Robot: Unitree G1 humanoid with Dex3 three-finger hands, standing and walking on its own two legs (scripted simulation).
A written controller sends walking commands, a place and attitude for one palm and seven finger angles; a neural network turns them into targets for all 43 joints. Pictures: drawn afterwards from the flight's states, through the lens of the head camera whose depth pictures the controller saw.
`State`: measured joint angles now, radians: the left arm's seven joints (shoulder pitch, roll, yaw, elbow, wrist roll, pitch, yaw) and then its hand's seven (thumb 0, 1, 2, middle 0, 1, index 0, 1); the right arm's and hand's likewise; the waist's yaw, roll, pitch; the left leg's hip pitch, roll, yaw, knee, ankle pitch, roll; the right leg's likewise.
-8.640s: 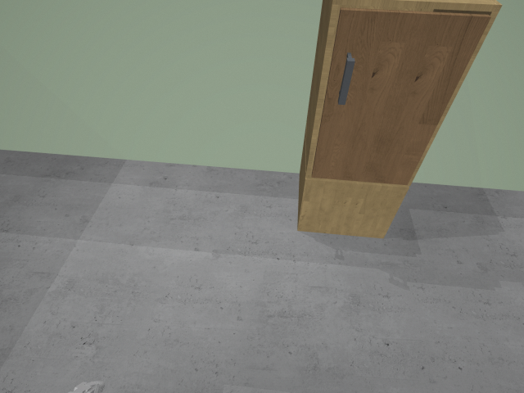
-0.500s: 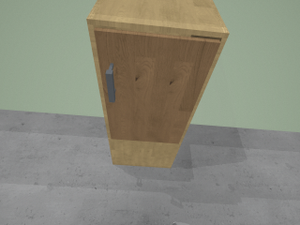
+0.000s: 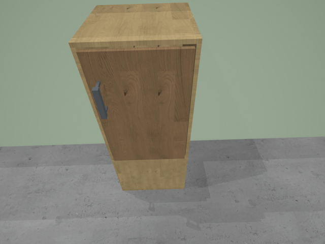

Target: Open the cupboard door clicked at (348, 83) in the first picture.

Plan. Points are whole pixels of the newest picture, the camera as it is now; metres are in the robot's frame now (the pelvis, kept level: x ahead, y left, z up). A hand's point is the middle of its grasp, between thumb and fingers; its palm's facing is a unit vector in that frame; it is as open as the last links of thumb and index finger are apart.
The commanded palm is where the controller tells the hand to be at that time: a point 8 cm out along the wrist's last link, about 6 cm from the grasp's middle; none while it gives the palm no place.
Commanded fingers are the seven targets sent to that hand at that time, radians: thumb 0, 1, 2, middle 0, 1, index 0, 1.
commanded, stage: come to a stop and stand still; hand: left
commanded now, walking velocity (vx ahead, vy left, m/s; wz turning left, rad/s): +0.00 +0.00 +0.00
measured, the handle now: (101, 100) +0.57 +0.24 +0.04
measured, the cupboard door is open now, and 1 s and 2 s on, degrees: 0 0 0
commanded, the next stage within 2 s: look again from close up in 0.20 s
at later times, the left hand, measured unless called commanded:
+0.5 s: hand out of the picture +0.02 +0.18 -0.19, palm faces +0.03 -0.98 -0.17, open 7.4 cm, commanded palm none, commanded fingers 0.00 0.90 0.90 -0.20 -0.30 -0.20 -0.30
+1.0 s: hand out of the picture +0.12 +0.23 -0.11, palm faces +0.20 -0.96 -0.21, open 7.4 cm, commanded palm +0.14 +0.28 -0.06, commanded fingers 0.00 0.76 0.84 -0.21 -0.39 -0.21 -0.39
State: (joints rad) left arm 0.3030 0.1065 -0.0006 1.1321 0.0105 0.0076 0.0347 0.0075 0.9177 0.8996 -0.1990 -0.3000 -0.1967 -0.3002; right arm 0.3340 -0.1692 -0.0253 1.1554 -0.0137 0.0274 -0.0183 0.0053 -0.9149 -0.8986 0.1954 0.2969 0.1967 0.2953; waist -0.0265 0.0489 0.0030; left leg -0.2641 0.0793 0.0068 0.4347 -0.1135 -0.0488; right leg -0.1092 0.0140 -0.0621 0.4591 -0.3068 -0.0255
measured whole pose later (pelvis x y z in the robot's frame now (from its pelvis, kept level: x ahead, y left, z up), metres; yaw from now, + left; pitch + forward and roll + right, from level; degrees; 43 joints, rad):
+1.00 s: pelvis +0.02 +0.04 -0.01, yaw -1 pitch +1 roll +1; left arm 0.50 0.18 0.03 0.37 -0.09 0.04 0.10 0.02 0.90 0.89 -0.20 -0.31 -0.20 -0.31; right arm 0.30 -0.18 0.01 0.90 0.04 -0.16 -0.05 0.01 -0.92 -0.90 0.20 0.30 0.20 0.30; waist 0.02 -0.03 0.01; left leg -0.31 -0.01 0.06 0.53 -0.24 0.02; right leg -0.22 -0.06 -0.03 0.60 -0.36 0.00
